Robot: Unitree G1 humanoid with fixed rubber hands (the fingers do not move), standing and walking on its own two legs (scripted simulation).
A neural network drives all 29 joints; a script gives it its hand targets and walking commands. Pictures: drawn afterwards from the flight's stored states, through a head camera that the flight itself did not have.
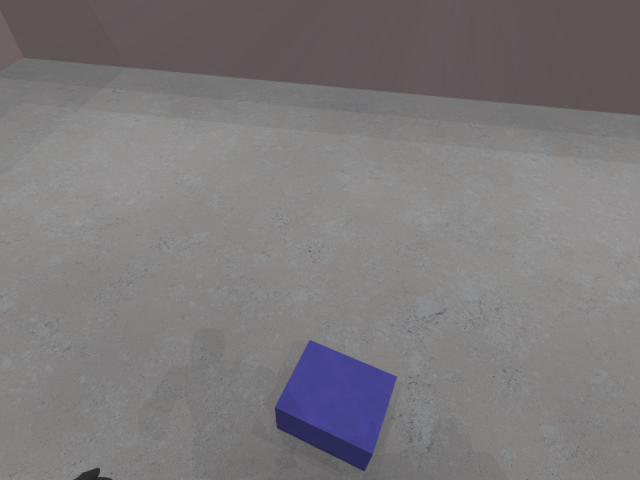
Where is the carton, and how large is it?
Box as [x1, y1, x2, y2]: [275, 340, 396, 470]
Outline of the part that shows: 309,340 275,406 277,427 364,470 372,454 396,376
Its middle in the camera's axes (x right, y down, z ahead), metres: +0.05 +0.47 +1.15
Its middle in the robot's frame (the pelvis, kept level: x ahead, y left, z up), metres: +0.50 -0.10 -0.68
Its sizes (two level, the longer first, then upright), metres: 0.282 0.227 0.166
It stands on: the floor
